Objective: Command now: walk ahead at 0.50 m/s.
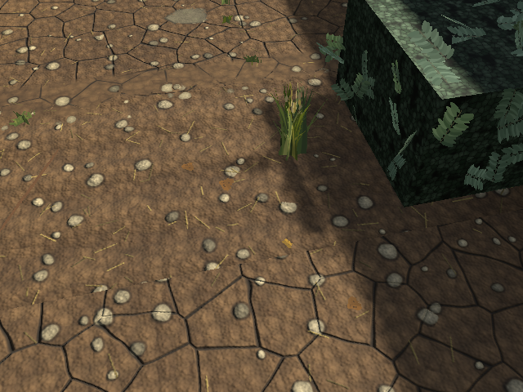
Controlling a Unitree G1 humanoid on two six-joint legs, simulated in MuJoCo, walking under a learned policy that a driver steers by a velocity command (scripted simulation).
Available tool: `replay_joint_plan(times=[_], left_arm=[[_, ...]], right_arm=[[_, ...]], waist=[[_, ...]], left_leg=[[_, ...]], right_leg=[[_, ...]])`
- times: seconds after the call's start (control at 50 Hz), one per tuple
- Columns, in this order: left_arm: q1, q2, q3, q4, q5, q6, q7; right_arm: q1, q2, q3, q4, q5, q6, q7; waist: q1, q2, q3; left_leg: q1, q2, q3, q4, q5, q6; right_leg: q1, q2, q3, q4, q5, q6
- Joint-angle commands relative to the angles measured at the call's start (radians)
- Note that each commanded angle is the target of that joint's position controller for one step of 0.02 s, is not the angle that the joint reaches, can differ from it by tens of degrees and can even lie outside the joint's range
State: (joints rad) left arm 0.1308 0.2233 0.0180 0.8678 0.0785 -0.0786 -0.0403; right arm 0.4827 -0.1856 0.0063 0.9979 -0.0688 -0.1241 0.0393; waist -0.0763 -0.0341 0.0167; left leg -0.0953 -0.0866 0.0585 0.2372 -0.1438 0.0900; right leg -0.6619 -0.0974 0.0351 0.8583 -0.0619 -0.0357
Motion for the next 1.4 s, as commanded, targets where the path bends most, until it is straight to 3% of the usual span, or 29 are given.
replay_joint_plan(times=[0.02, 0.18, 0.24, 0.26, 0.28, 0.3, 0.32, 0.36, 0.42, 0.48, 0.5, 0.52, 0.6, 0.64, 0.66, 0.68, 0.7, 0.72, 0.74, 0.8, 0.86, 0.98, 1.04, 1.06, 1.08, 1.1, 1.14, 1.24, 1.4], left_arm=[[-0.006, 0.016, -0.002, -0.058, 0.007, 0.014, -0.023], [-0.046, 0.057, 0.032, -0.144, 0.003, -0.004, 0.008], [0.383, 0.104, 0.079, -0.005, -0.011, -0.032, 0.006], [0.616, 0.127, 0.091, 0.066, 0.001, -0.047, 0.023], [0.625, 0.140, 0.057, 0.054, 0.011, -0.053, 0.017], [0.579, 0.141, 0.062, 0.055, 0.032, -0.074, 0.007], [0.409, 0.103, 0.047, 0.045, -0.004, -0.087, -0.007], [0.213, -0.039, -0.008, -0.004, -0.002, -0.066, -0.001], [0.133, -0.099, -0.044, -0.051, 0.016, -0.079, 0.063], [0.363, 0.012, -0.038, 0.042, 0.018, -0.093, 0.070], [0.291, 0.139, 0.015, 0.051, -0.169, -0.073, 0.103], [0.325, 0.147, 0.015, 0.068, -0.175, -0.064, 0.108], [0.422, 0.063, 0.013, 0.104, -0.107, -0.009, 0.085], [0.335, 0.072, 0.022, 0.082, -0.090, 0.001, 0.066], [0.319, 0.068, 0.028, 0.063, -0.078, -0.023, 0.048], [0.482, -0.003, -0.009, 0.019, -0.083, -0.045, 0.021], [0.397, 0.111, 0.011, -0.043, -0.090, -0.067, 0.019], [0.305, 0.085, -0.001, -0.122, -0.142, -0.080, 0.021], [0.195, 0.115, 0.017, -0.129, -0.133, -0.080, 0.052], [0.181, 0.113, 0.039, -0.114, -0.060, -0.021, 0.095], [0.079, 0.065, 0.036, -0.157, -0.041, -0.026, 0.092], [-0.097, 0.095, 0.052, -0.228, -0.095, -0.028, 0.072], [0.031, 0.145, 0.083, -0.205, -0.088, -0.052, 0.064], [0.194, 0.191, 0.097, -0.177, -0.076, -0.053, 0.068], [0.304, 0.270, 0.121, -0.136, -0.063, -0.046, 0.059], [0.263, 0.196, 0.108, -0.166, -0.080, -0.046, 0.057], [0.163, 0.143, 0.090, -0.185, -0.074, -0.031, 0.063], [0.090, 0.112, 0.084, -0.151, -0.073, -0.035, 0.051], [0.165, 0.170, 0.105, -0.074, -0.088, -0.024, 0.062]], right_arm=[[-0.007, -0.102, -0.012, -0.039, -0.011, -0.011, 0.036], [0.110, -0.113, -0.014, 0.013, -0.027, -0.010, -0.010], [-0.087, -0.246, -0.062, -0.067, -0.018, -0.009, 0.029], [-0.160, -0.244, -0.071, -0.097, -0.020, -0.012, 0.051], [-0.003, -0.012, -0.026, -0.086, -0.023, -0.014, 0.077], [-0.200, -0.005, -0.023, -0.213, 0.027, -0.013, 0.066], [-0.286, -0.063, -0.042, -0.248, 0.019, 0.004, 0.037], [-0.198, -0.073, -0.042, -0.206, -0.027, 0.043, 0.005], [-0.123, -0.004, -0.002, -0.172, -0.091, 0.041, 0.032], [-0.308, -0.066, -0.021, -0.212, -0.015, 0.037, 0.045], [-0.416, -0.085, -0.037, -0.285, 0.169, 0.048, 0.018], [-0.477, -0.092, -0.028, -0.302, 0.180, 0.050, 0.010], [-0.477, -0.050, -0.021, -0.295, 0.111, 0.059, 0.059], [-0.114, -0.123, -0.072, -0.181, 0.097, 0.067, 0.051], [0.035, -0.188, -0.094, -0.136, 0.080, 0.076, 0.037], [0.019, -0.241, -0.094, -0.152, 0.077, 0.065, 0.029], [0.025, -0.237, -0.108, -0.183, 0.096, 0.086, 0.016], [0.038, -0.307, -0.127, -0.151, 0.096, 0.098, -0.009], [-0.118, -0.222, -0.104, -0.201, 0.081, 0.091, -0.028], [-0.350, -0.161, -0.078, -0.269, 0.074, 0.067, -0.039], [-0.338, -0.201, -0.096, -0.276, 0.083, 0.059, -0.061], [-0.163, -0.175, -0.111, -0.246, 0.106, 0.090, -0.075], [-0.169, -0.117, -0.098, -0.269, 0.096, 0.087, -0.068], [-0.161, -0.042, -0.077, -0.279, 0.088, 0.079, -0.062], [-0.105, -0.072, -0.077, -0.332, 0.116, 0.067, -0.060], [-0.129, -0.179, -0.100, -0.310, 0.107, 0.061, -0.060], [-0.243, -0.189, -0.114, -0.323, 0.088, 0.075, -0.061], [-0.255, -0.127, -0.114, -0.342, 0.088, 0.100, -0.045], [-0.455, -0.089, -0.096, -0.393, 0.089, 0.091, -0.013]], waist=[[0.055, 0.088, 0.025], [0.033, 0.101, 0.032], [0.243, 0.020, -0.020], [0.350, -0.119, -0.090], [0.203, -0.193, -0.278], [0.250, -0.042, -0.036], [0.166, -0.013, 0.116], [0.067, 0.072, 0.068], [0.037, 0.060, 0.029], [0.114, 0.019, 0.067], [0.094, 0.025, 0.113], [0.119, 0.050, 0.129], [0.166, 0.036, 0.079], [-0.021, 0.032, -0.052], [-0.082, 0.200, -0.142], [0.008, 0.315, -0.336], [-0.058, 0.253, -0.452], [-0.032, 0.229, -0.418], [0.014, -0.044, -0.291], [0.161, -0.049, -0.010], [0.134, 0.073, -0.047], [0.048, 0.110, -0.072], [0.128, 0.119, -0.115], [0.181, -0.010, -0.221], [0.157, -0.352, -0.292], [0.176, -0.211, -0.217], [0.157, -0.056, -0.082], [0.087, -0.072, -0.039], [0.142, -0.047, 0.004]], left_leg=[[-0.183, 0.257, -0.133, -0.098, 0.198, 0.171], [0.138, 0.333, -0.178, 0.179, 0.485, 0.162], [-0.357, 0.191, -0.052, 0.606, 0.650, 0.119], [-0.558, 0.078, -0.020, 1.064, 0.248, 0.067], [-0.690, -0.035, -0.099, 1.366, -0.514, 0.019], [-0.896, -0.033, -0.251, 1.332, -0.465, 0.027], [-0.986, 0.065, -0.271, 1.282, -0.347, 0.019], [-0.861, 0.155, -0.257, 1.129, -0.153, 0.008], [-0.547, 0.198, -0.157, 0.713, 0.451, 0.009], [-0.255, 0.139, -0.017, 0.502, 0.730, -0.032], [-0.298, 0.078, -0.092, 0.413, 0.624, -0.034], [-0.347, 0.092, -0.103, 0.352, 0.598, -0.029], [-0.463, 0.128, -0.086, 0.137, 0.600, -0.011], [-0.050, 0.108, -0.048, 0.061, 0.546, 0.077], [0.285, 0.170, -0.095, 0.188, 0.844, 0.142], [0.684, 0.356, -0.385, 0.495, 0.904, 0.304], [0.680, 0.393, -0.513, 0.393, 0.641, 0.364], [0.654, 0.464, -0.743, 0.194, 0.007, 0.413], [0.412, 0.469, -0.780, 0.059, -0.274, 0.314], [-0.267, 0.332, -0.592, 0.025, 0.007, 0.266], [-0.535, 0.126, -0.312, 0.036, 0.191, 0.193], [-0.248, 0.181, -0.515, 0.128, -0.138, 0.153], [-0.294, 0.114, -0.497, 0.317, -0.190, 0.086], [-0.458, 0.020, -0.353, 0.628, -0.333, 0.028], [-0.759, -0.042, -0.254, 0.876, -0.462, 0.000], [-0.866, 0.035, -0.264, 1.004, -0.395, -0.022], [-0.856, 0.094, -0.224, 1.026, -0.209, -0.043], [-0.705, 0.157, -0.170, 0.900, -0.049, -0.074], [-0.651, 0.156, -0.099, 0.528, 0.194, -0.071]], right_leg=[[0.128, 0.019, -0.033, -0.037, 0.149, 0.020], [0.030, 0.052, -0.072, 0.004, -0.153, -0.009], [0.747, 0.182, -0.211, -0.070, -0.097, -0.049], [0.952, 0.110, -0.092, -0.189, -0.007, -0.149], [1.071, -0.166, 0.357, -0.288, 0.425, -0.404], [0.868, -0.281, 0.579, -0.423, 0.237, -0.442], [0.697, -0.330, 0.563, -0.428, 0.034, -0.407], [0.416, -0.253, 0.358, -0.421, -0.101, -0.340], [0.125, -0.018, 0.016, -0.362, -0.196, -0.180], [-0.038, 0.019, -0.075, -0.297, -0.408, -0.102], [-0.021, -0.030, 0.006, -0.319, -0.286, -0.129], [0.078, -0.044, 0.002, -0.231, -0.281, -0.118], [0.471, -0.076, -0.013, 0.073, -0.151, -0.089], [0.347, -0.051, -0.071, 0.479, 0.131, -0.071], [0.076, 0.076, -0.172, 0.945, -0.235, -0.017], [-0.327, 0.070, -0.017, 1.147, -0.714, 0.010], [-0.371, 0.041, 0.052, 1.128, -0.693, 0.017], [-0.545, 0.056, 0.054, 1.128, -0.588, 0.030], [-0.536, 0.006, 0.074, 0.852, -0.309, 0.016], [-0.207, -0.043, 0.095, 0.433, -0.200, 0.109], [0.197, 0.022, 0.000, 0.027, 0.049, 0.123], [0.203, 0.094, 0.060, -0.304, 0.010, 0.093], [0.474, 0.044, 0.075, -0.387, -0.081, 0.006], [0.742, -0.134, 0.236, -0.396, -0.111, -0.060], [0.940, -0.337, 0.700, -0.512, -0.431, -0.209], [0.909, -0.330, 0.738, -0.557, -0.598, -0.200], [0.728, -0.237, 0.465, -0.568, -0.369, -0.135], [0.515, -0.148, 0.140, -0.674, -0.033, -0.127], [0.602, -0.161, -0.083, -0.679, 0.089, -0.106]])
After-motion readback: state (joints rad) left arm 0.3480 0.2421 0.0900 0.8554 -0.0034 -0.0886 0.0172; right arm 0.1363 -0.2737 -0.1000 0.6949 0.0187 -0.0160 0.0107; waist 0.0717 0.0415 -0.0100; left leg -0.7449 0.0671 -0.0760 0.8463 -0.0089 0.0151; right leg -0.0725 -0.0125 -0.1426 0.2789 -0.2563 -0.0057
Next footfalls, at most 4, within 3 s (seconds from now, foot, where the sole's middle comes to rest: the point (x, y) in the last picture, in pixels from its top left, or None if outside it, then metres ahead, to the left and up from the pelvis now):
0.24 right None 0.20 -0.13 -0.78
0.64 left None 0.54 0.06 -0.95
1.04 right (280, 325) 0.77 -0.10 -0.95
1.58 left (161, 306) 0.86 0.28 -0.95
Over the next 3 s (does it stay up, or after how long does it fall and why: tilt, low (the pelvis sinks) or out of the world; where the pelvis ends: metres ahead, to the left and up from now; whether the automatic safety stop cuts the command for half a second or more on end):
stays up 1.46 0.53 -0.17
